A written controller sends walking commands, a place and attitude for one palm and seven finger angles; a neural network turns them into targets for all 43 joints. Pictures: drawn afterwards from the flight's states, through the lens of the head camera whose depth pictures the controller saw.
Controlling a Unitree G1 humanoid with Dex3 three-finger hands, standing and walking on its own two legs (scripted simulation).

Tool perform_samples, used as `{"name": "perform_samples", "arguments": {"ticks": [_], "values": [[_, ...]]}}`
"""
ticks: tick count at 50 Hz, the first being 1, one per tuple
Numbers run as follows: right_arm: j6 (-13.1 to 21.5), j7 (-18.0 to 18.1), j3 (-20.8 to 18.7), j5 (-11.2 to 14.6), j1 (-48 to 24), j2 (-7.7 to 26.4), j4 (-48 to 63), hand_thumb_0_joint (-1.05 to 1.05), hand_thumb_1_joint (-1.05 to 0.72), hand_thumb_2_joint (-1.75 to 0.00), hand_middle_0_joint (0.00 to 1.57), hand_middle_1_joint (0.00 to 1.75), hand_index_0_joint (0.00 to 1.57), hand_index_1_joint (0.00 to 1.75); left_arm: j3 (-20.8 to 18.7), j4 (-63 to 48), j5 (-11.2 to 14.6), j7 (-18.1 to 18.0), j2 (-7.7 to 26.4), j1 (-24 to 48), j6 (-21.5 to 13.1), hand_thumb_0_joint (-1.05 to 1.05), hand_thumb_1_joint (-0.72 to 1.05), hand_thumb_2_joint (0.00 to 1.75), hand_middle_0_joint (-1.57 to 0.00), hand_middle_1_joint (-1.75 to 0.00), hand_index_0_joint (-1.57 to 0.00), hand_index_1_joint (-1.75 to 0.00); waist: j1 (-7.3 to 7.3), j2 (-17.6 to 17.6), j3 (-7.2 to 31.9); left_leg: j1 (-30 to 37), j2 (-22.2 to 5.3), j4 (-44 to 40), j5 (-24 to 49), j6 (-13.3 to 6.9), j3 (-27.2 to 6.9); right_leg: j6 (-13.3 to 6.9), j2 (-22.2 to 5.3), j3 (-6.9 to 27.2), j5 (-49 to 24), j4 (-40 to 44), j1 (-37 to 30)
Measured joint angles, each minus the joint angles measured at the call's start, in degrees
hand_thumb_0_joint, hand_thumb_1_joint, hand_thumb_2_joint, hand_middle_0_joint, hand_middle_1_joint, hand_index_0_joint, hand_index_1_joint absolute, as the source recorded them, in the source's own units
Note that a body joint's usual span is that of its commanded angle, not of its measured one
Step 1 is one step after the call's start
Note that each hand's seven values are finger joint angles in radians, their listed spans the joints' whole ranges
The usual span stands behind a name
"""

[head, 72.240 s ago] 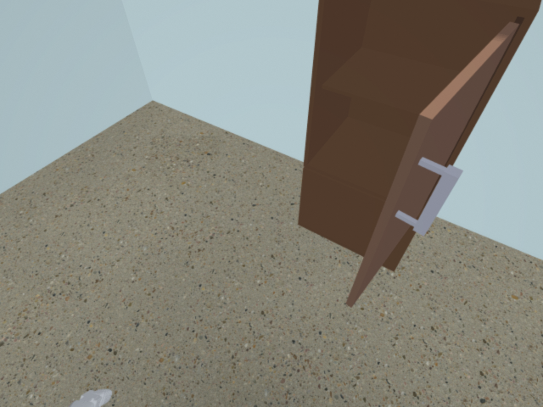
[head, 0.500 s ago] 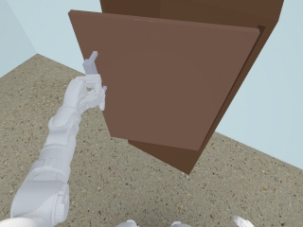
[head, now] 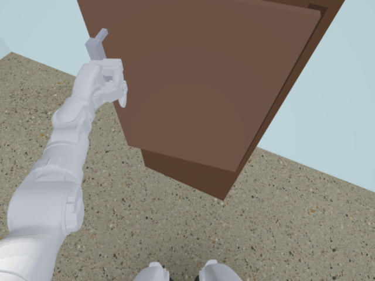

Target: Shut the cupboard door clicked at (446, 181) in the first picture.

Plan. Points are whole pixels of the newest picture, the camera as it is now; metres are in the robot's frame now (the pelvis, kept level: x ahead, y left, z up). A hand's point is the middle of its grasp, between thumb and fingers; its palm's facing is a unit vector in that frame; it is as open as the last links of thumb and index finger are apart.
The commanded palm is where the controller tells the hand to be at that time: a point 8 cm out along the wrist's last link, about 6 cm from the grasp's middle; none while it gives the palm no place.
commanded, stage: push the door shut along its arc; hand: left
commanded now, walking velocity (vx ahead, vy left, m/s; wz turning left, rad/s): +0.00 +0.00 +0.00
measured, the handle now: (107, 65) +0.57 +0.15 +0.10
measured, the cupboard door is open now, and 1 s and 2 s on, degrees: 10 0 0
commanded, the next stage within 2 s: pull the fist back off the door in 0.90 s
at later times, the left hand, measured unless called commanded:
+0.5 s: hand (145, 72) +0.53 +0.06 +0.12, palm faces -0.40 -0.91 +0.00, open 3.1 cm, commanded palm +0.54 +0.11 +0.11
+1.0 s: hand (157, 61) +0.56 +0.04 +0.12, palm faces -0.47 -0.88 -0.01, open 3.2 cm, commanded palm +0.59 +0.06 +0.11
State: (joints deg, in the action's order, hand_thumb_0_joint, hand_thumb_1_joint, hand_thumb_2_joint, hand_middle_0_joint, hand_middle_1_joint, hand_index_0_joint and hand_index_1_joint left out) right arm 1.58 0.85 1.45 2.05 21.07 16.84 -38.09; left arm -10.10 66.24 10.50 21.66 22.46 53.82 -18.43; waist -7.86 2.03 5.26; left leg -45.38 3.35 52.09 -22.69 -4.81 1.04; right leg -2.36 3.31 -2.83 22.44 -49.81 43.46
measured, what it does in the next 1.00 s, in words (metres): stands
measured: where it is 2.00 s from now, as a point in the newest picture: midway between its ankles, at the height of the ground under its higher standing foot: outside the picture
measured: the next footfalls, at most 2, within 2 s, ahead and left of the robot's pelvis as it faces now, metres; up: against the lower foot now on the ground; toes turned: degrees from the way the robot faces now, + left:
none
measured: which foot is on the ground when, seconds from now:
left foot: down 0.00-1.00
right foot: down 0.00-1.00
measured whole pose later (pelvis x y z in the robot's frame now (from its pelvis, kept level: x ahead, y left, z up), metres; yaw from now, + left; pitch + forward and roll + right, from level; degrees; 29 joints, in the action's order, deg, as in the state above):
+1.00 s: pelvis +0.01 -0.01 -0.02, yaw +0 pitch +24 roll -3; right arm 2.5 2.2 2.0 -0.1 21.6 16.6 -41.0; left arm -7.8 77.3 6.8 26.9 27.9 76.4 -11.1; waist -13.5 2.7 5.8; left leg -57.6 2.2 59.8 -26.4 -3.8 -0.2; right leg -3.8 4.5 -4.5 25.7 -56.5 55.2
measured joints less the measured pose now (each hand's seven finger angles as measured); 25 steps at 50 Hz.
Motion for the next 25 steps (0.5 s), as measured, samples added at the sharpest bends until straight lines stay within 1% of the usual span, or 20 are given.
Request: {"name": "perform_samples", "arguments": {"ticks": [4,7,11,13,20,25], "values": [[-0.11,-0.16,-0.11,-0.16,0.40,0.04,-0.22,0.01,-0.91,-0.90,0.20,0.30,0.20,0.30,1.28,0.50,-0.23,0.30,-0.56,1.61,0.39,0.02,0.90,0.90,-1.30,-1.50,-1.30,-1.50,-0.27,0.33,0.14,-0.77,0.07,0.55,-0.31,-0.10,-0.14,0.10,-0.06,-0.17,0.28,-0.36,0.62],[-0.24,-0.24,0.16,-0.31,0.16,-0.02,-0.43,0.01,-0.91,-0.90,0.20,0.30,0.20,0.30,0.73,2.02,-0.64,0.08,-1.02,3.59,0.85,0.02,0.90,0.90,-1.30,-1.50,-1.30,-1.50,-0.76,0.32,0.12,-1.32,0.05,0.88,-0.48,-0.18,-0.09,0.15,-0.04,-0.14,0.43,-0.66,1.18],[-0.21,-0.33,0.44,-0.62,0.01,-0.18,0.11,0.01,-0.91,-0.90,0.20,0.30,0.20,0.30,-0.57,3.80,-1.66,-0.32,-0.16,5.95,1.39,0.02,0.89,0.90,-1.30,-1.50,-1.30,-1.50,-1.81,0.32,0.13,-2.48,-0.13,1.40,-0.67,-0.18,0.04,0.11,0.12,-0.05,0.51,-1.12,2.38],[-0.16,-0.42,0.44,-0.75,0.11,-0.23,0.35,0.01,-0.91,-0.90,0.20,0.30,0.20,0.30,-0.55,4.33,-2.01,-0.15,0.54,6.86,1.51,0.02,0.90,0.90,-1.30,-1.50,-1.30,-1.50,-2.22,0.37,0.15,-3.10,-0.25,1.74,-0.82,-0.16,0.12,0.09,0.23,0.01,0.59,-1.41,3.02],[-0.47,-0.26,0.47,-0.92,0.81,-0.15,0.28,0.01,-0.91,-0.90,0.20,0.30,0.20,0.30,-0.93,5.52,-2.53,1.85,2.10,9.62,2.42,0.02,0.90,0.90,-1.30,-1.50,-1.30,-1.50,-3.21,0.56,0.26,-4.98,-0.63,2.99,-1.51,-0.05,0.19,-0.09,0.61,0.02,1.04,-2.44,4.89],[-0.58,-0.11,0.43,-1.09,1.33,0.02,-0.11,0.01,-0.91,-0.90,0.20,0.30,0.20,0.30,-0.41,6.54,-2.75,2.42,2.35,12.02,3.44,0.02,0.90,0.90,-1.30,-1.50,-1.30,-1.50,-3.76,0.78,0.18,-6.00,-0.73,3.59,-1.86,0.07,0.05,-0.23,0.71,-0.15,1.37,-2.95,5.86]]}}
